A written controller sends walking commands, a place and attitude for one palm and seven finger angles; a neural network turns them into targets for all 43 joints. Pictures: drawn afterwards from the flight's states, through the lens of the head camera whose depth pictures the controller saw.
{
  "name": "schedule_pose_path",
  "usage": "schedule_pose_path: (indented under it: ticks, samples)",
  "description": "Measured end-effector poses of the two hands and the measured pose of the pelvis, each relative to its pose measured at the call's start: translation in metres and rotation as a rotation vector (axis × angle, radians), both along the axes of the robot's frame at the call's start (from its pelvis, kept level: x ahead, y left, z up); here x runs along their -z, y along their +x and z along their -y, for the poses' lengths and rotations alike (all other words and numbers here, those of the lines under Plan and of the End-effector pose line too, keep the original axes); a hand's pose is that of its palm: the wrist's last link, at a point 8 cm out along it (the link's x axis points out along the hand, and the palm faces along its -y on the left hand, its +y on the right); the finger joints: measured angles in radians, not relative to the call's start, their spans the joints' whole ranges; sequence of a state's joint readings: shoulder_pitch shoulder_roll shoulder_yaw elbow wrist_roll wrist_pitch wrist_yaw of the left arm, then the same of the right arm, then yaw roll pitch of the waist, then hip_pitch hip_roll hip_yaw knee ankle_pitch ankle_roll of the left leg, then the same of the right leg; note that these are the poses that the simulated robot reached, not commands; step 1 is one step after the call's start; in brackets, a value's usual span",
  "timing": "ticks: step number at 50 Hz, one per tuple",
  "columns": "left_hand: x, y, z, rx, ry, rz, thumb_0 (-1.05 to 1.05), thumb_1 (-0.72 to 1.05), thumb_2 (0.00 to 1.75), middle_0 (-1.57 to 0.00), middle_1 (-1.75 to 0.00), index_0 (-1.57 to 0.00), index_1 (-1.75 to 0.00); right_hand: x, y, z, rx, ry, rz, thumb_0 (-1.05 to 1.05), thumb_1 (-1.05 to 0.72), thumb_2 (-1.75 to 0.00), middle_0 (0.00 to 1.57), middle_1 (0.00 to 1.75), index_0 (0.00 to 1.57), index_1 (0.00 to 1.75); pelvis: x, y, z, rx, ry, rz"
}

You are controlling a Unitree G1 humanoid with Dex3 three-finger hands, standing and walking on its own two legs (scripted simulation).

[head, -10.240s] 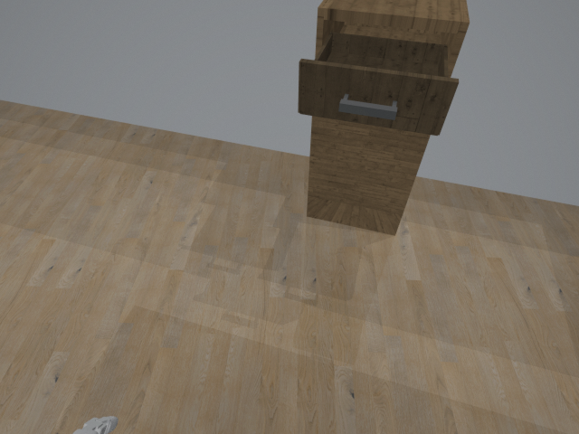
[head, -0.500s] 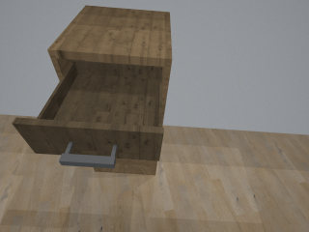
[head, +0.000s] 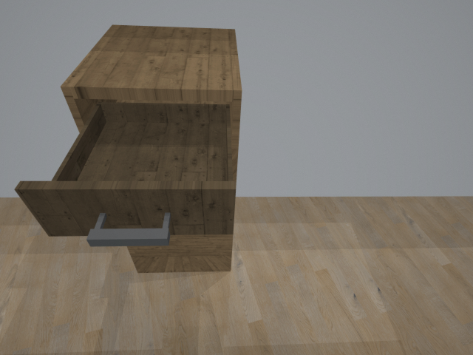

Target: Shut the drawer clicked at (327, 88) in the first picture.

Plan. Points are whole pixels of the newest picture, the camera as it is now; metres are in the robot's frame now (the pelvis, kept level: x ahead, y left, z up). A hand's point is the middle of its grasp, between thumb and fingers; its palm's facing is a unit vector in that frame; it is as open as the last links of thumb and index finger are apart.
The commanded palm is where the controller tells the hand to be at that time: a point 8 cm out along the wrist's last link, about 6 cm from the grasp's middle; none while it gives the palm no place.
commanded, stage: come to a stop and stand still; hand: left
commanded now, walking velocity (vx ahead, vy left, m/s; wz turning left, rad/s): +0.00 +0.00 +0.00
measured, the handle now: (132, 227) +0.32 +0.21 +0.04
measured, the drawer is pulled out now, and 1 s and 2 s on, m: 0.29 0.29 0.29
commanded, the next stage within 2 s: look again from close up in 1.36 s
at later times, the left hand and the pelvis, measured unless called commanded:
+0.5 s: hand out of the picture -0.02 +0.17 -0.17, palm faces +0.06 -0.99 -0.15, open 7.3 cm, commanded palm none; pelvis +0.00 +0.02 +0.01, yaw +1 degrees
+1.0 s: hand out of the picture +0.05 +0.17 -0.17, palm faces +0.02 -0.99 -0.16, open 7.3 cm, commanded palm none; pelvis +0.06 +0.01 +0.01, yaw -1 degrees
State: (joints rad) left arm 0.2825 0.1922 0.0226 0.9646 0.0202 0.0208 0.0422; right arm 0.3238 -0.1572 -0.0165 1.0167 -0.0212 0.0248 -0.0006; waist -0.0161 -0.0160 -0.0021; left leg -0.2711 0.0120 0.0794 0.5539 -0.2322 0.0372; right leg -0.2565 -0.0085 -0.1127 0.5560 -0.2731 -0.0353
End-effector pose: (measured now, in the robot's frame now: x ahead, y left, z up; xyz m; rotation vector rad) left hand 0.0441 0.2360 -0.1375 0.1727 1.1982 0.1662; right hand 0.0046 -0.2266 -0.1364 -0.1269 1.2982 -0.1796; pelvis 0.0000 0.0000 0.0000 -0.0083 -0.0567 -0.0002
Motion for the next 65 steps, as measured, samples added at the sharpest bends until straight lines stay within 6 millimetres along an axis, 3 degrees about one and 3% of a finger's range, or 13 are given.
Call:
schedule_pose_path:
  ticks: [4, 10, 18, 28, 36, 53, 65]
  samples:
    - [-0.006, 0.003, 0.003, 0.015, -0.016, 0.023, 0.00, 0.91, 0.90, -0.20, -0.30, -0.20, -0.30, 0.002, -0.021, -0.012, -0.009, 0.023, -0.058, 0.01, -0.91, -0.90, 0.20, 0.30, 0.20, 0.30, -0.003, -0.008, -0.004, -0.002, 0.001, -0.014]
    - [-0.006, -0.023, 0.002, -0.008, -0.018, -0.043, 0.00, 0.92, 0.90, -0.20, -0.30, -0.20, -0.30, 0.003, -0.031, -0.022, -0.016, 0.048, -0.094, 0.01, -0.91, -0.90, 0.20, 0.30, 0.20, 0.30, -0.005, -0.012, -0.007, -0.005, 0.005, -0.031]
    - [0.004, -0.059, 0.004, -0.037, -0.048, -0.165, 0.00, 0.91, 0.90, -0.20, -0.30, -0.20, -0.30, 0.000, -0.027, -0.026, -0.013, 0.036, -0.099, 0.01, -0.91, -0.90, 0.20, 0.30, 0.20, 0.30, -0.005, -0.007, -0.011, -0.005, -0.003, -0.038]
    - [0.005, -0.073, 0.015, -0.066, -0.089, -0.232, 0.00, 0.91, 0.90, -0.20, -0.30, -0.20, -0.30, -0.003, -0.003, -0.028, -0.035, 0.021, -0.104, 0.01, -0.91, -0.90, 0.20, 0.30, 0.20, 0.30, -0.008, 0.007, -0.016, -0.011, 0.001, -0.051]
    - [0.003, -0.059, 0.019, -0.060, -0.093, -0.253, 0.00, 0.91, 0.90, -0.20, -0.30, -0.20, -0.30, -0.004, 0.019, -0.025, -0.033, 0.012, -0.098, 0.02, -0.93, -0.90, 0.20, 0.30, 0.20, 0.30, -0.010, 0.026, -0.017, -0.003, 0.004, -0.059]
    - [0.003, 0.007, 0.011, -0.021, -0.061, -0.196, 0.01, 0.92, 0.90, -0.20, -0.30, -0.20, -0.30, -0.004, 0.042, -0.027, -0.016, 0.016, -0.121, 0.01, -0.93, -0.90, 0.20, 0.30, 0.20, 0.30, -0.011, 0.060, -0.014, 0.009, 0.008, -0.053]
    - [0.002, 0.019, 0.008, -0.025, -0.057, -0.201, 0.01, 0.92, 0.90, -0.20, -0.30, -0.20, -0.30, -0.003, 0.052, -0.029, -0.016, 0.017, -0.134, 0.01, -0.92, -0.90, 0.20, 0.30, 0.20, 0.30, -0.011, 0.072, -0.015, 0.011, 0.010, -0.052]
